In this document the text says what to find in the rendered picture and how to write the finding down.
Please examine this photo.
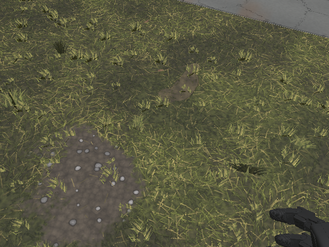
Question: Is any robot right hand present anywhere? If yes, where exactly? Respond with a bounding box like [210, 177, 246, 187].
[267, 206, 329, 247]

